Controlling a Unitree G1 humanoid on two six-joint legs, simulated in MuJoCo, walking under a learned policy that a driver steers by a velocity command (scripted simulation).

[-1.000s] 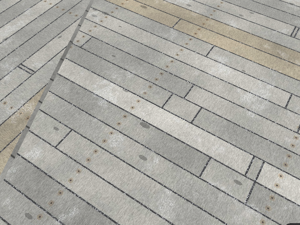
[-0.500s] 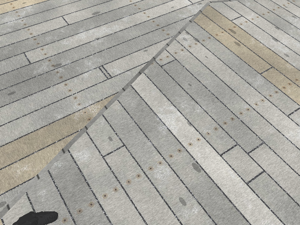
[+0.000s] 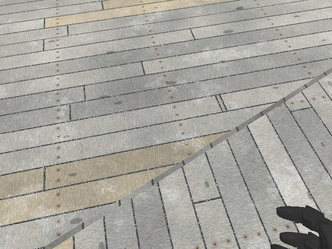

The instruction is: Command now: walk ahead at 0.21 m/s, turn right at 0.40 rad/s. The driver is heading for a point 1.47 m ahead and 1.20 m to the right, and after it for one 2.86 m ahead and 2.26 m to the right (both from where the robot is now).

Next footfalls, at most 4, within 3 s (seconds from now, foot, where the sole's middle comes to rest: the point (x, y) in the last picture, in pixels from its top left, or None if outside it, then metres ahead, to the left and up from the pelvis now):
0.40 right None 0.13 -0.15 -0.76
0.86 left None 0.28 0.00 -0.76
1.28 right None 0.04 -0.16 -0.76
1.72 left None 0.24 -0.02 -0.76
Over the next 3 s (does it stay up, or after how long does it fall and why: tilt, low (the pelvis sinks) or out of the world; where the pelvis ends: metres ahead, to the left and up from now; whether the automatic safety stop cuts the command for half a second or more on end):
stays up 0.53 -0.34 -0.03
